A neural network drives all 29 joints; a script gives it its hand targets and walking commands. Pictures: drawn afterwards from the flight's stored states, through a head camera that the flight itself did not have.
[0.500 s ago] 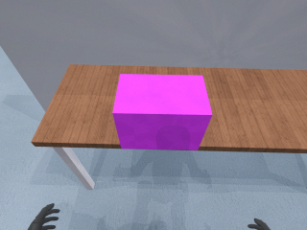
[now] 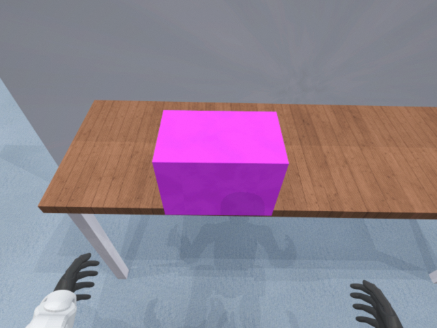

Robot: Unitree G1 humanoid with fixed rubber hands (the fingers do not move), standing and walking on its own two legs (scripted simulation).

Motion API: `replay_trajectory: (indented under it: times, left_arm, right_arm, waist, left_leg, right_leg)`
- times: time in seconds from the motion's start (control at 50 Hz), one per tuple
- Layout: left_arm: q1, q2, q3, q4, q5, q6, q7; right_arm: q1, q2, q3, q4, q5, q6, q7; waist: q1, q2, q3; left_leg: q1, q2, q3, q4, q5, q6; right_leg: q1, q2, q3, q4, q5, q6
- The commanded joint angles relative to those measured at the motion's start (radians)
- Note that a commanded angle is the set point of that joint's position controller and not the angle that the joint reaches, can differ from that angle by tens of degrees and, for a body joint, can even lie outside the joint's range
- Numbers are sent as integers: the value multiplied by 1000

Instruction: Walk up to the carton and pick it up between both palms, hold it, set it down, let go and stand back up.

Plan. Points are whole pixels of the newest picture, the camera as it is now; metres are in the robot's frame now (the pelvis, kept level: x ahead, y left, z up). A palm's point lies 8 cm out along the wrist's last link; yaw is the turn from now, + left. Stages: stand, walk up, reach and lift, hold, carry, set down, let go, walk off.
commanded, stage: reach and lift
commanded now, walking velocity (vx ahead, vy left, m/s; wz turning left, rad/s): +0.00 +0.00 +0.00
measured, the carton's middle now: (219, 164) +0.47 +0.01 -0.02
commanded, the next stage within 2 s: none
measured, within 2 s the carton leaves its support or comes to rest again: neither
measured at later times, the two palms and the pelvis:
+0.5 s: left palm (56, 297) +0.16 +0.27 -0.01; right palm (378, 324) +0.15 -0.27 -0.05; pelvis -0.01 +0.00 +0.00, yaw +0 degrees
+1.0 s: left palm (76, 275) +0.20 +0.26 -0.01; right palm (364, 294) +0.18 -0.24 +0.01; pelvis +0.02 +0.01 +0.01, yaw -1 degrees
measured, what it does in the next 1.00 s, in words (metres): stands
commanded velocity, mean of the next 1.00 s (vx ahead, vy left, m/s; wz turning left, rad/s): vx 0.00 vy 0.00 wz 0.00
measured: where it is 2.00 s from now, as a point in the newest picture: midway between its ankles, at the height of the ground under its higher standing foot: outside the picture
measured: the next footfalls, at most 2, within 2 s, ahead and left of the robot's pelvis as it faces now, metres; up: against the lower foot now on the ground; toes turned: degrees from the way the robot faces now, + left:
none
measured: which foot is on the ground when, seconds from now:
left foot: down 0.00-1.00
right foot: down 0.00-1.00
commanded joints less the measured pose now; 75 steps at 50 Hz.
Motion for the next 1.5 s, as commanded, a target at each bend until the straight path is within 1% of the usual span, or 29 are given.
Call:
replay_trajectory:
  times: [0.0, 0.02, 0.12, 0.18, 0.22, 0.3, 0.34, 0.4, 0.44, 0.46, 0.5, 0.56, 0.58, 0.64, 0.72, 0.82, 0.84, 0.88, 0.94, 1.0, 1.02, 1.06, 1.08, 1.12, 1.16, 1.24, 1.3, 1.4, 1.48]
  left_arm:
    - [12, 151, 102, -142, 10, -30, -17]
    - [-5, 132, 95, -160, 11, -29, -11]
    - [-74, 144, 85, -315, -56, -97, 26]
    - [-121, 120, 43, -384, -42, -133, 55]
    - [-91, 95, 38, -288, -21, -145, 48]
    - [-38, 58, 55, -244, 17, -152, 51]
    - [-47, 41, 43, -235, -4, -163, 45]
    - [-48, 37, 9, -205, -99, -166, 27]
    - [-58, 52, 26, -200, -154, -192, 17]
    - [-51, 57, 49, -154, -179, -192, 8]
    - [-28, 92, 81, -146, -209, -225, -19]
    - [4, 111, 86, -173, -241, -280, -29]
    - [13, 117, 102, -174, -237, -308, -32]
    - [52, 121, 100, -257, -236, -361, -38]
    - [85, 128, 88, -336, -197, -458, -30]
    - [74, 67, -12, -483, -142, -509, 33]
    - [115, 46, -35, -500, -158, -529, 46]
    - [179, -1, -68, -520, -129, -532, 71]
    - [238, -19, -101, -539, -130, -545, 87]
    - [293, -47, -106, -511, -154, -540, 82]
    - [302, -54, -104, -465, -152, -541, 77]
    - [269, -53, -99, -444, -187, -548, 66]
    - [324, -60, -94, -402, -203, -549, 57]
    - [298, -57, -123, -391, -259, -571, 38]
    - [280, -9, -88, -377, -276, -583, 25]
    - [185, 26, -45, -326, -287, -582, 16]
    - [107, 22, -65, -402, -282, -546, 31]
    - [-99, 60, -53, -521, -268, -478, 71]
    - [-163, 39, -43, -563, -201, -385, 114]
  right_arm:
    - [33, -89, 27, -271, 26, 11, -36]
    - [28, -67, 33, -280, 20, 18, -28]
    - [47, 4, 13, -458, 15, 35, -22]
    - [22, -59, -12, -489, 34, 52, 3]
    - [29, -84, -5, -487, 54, 74, 3]
    - [29, -123, 6, -478, 96, 92, 14]
    - [19, -109, 5, -494, 93, 97, 12]
    - [-31, -94, -26, -597, 75, 106, 1]
    - [-23, -37, -21, -660, 76, 108, -14]
    - [-35, -12, 1, -698, 63, 104, -19]
    - [28, 24, 22, -810, 60, 104, -54]
    - [53, 28, 39, -838, 71, 86, -71]
    - [79, 46, 57, -841, 69, 88, -78]
    - [135, 69, 96, -812, 120, 86, -85]
    - [178, 95, 143, -703, 181, 35, -72]
    - [154, 39, 70, -577, 270, -32, -26]
    - [152, 24, 64, -636, 280, -60, -20]
    - [185, -36, 18, -571, 302, -100, 3]
    - [197, -91, 11, -625, 324, -146, 31]
    - [194, -116, 26, -692, 328, -169, 36]
    - [207, -126, 29, -640, 337, -170, 38]
    - [160, -139, 39, -695, 327, -164, 41]
    - [185, -146, 40, -773, 309, -165, 31]
    - [158, -171, 20, -777, 282, -173, 12]
    - [151, -132, 63, -846, 285, -166, -11]
    - [104, -99, 84, -877, 253, -135, -29]
    - [76, -95, 67, -843, 258, -85, -34]
    - [-72, -87, 45, -808, 288, 21, -9]
    - [-153, -112, 13, -746, 308, 93, 16]
  waist:
    - [15, -114, -10]
    - [33, -79, 21]
    - [27, -42, -45]
    - [6, 147, -66]
    - [-5, 180, -51]
    - [4, 297, -45]
    - [0, 222, -53]
    - [-5, 8, -2]
    - [7, -129, 8]
    - [31, -247, 31]
    - [50, -334, 11]
    - [61, -320, -69]
    - [70, -321, -85]
    - [68, -225, -113]
    - [79, -58, -134]
    - [70, 242, -186]
    - [64, 244, -181]
    - [31, 309, -180]
    - [22, 276, -173]
    - [36, 140, -182]
    - [18, 113, -120]
    - [36, 4, -136]
    - [35, -64, -107]
    - [21, -167, -101]
    - [36, -209, -129]
    - [56, -189, -106]
    - [57, -98, -100]
    - [60, 64, -117]
    - [59, 173, -66]
  left_leg:
    - [-132, 3, 181, -174, 178, 3]
    - [-151, 5, 188, -199, 151, 3]
    - [-201, 2, 193, -223, 34, 14]
    - [-401, 84, 162, -334, -198, 52]
    - [-583, 109, 150, -386, -305, 92]
    - [-733, 140, 144, -448, -329, 112]
    - [-752, 129, 139, -438, -305, 119]
    - [-550, 88, 160, -386, -237, 91]
    - [-430, 56, 179, -330, -166, 83]
    - [-281, 15, 183, -262, -77, 60]
    - [-177, -7, 202, -202, 46, 54]
    - [-159, -7, 195, -205, 73, 55]
    - [-161, -14, 197, -194, 77, 50]
    - [-134, -11, 186, -214, 124, 31]
    - [-76, -20, 157, -210, 286, -8]
    - [65, 28, 119, -223, 388, -97]
    - [91, 28, 118, -205, 482, -110]
    - [175, 46, 95, -188, 603, -147]
    - [161, 46, 92, -174, 611, -153]
    - [133, 28, 102, -168, 694, -135]
    - [109, 24, 108, -169, 664, -130]
    - [61, 15, 115, -186, 585, -101]
    - [45, 10, 128, -202, 560, -81]
    - [27, 10, 134, -203, 520, -65]
    - [-19, -8, 140, -197, 489, -49]
    - [-56, -13, 162, -223, 323, -24]
    - [-23, 3, 153, -236, 311, -43]
    - [-90, 12, 164, -283, 114, -52]
    - [-143, 32, 150, -342, 45, -72]
  right_leg:
    - [180, 6, -47, -172, 208, 7]
    - [159, 3, -46, -180, 142, -1]
    - [142, -18, -16, -189, 7, -3]
    - [315, 45, -81, -82, 34, 5]
    - [469, 75, -95, -16, 95, 19]
    - [634, 103, -99, 38, 166, 23]
    - [641, 98, -81, 26, 161, 19]
    - [451, 48, -60, -91, -2, 15]
    - [311, 12, -13, -167, -129, 16]
    - [143, -39, 37, -248, -255, 6]
    - [75, -68, 90, -310, -259, 34]
    - [145, -65, 87, -267, -87, 40]
    - [169, -76, 110, -271, -106, 53]
    - [206, -82, 105, -252, 36, 43]
    - [219, -47, 48, -203, 266, 6]
    - [110, 8, -10, -207, 158, -53]
    - [78, 19, -9, -211, 191, -62]
    - [26, 38, -39, -219, 199, -74]
    - [41, 42, -43, -226, 225, -80]
    - [78, 50, -34, -243, 283, -76]
    - [73, 50, -32, -249, 289, -78]
    - [112, 51, -30, -246, 283, -67]
    - [144, 56, -26, -253, 310, -59]
    - [152, 51, -34, -246, 319, -37]
    - [202, 38, -10, -227, 395, -21]
    - [182, 4, 10, -223, 292, -1]
    - [134, 13, 3, -235, 182, -25]
    - [101, -3, 16, -233, -2, -55]
    - [127, 11, 8, -228, -2, -70]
